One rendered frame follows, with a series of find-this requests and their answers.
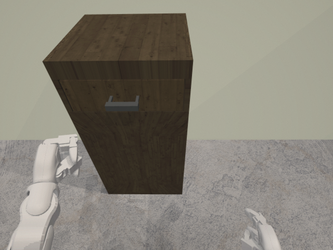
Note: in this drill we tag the drawer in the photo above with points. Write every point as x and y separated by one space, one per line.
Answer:
154 94

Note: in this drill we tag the cabinet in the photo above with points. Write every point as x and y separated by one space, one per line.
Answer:
134 152

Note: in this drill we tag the handle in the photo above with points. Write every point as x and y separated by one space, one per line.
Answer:
122 106

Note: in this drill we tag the left robot forearm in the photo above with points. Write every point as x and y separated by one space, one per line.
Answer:
38 213

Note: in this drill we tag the robot left hand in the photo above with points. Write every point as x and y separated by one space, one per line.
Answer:
48 158

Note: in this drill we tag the robot right hand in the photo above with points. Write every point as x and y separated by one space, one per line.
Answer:
263 239

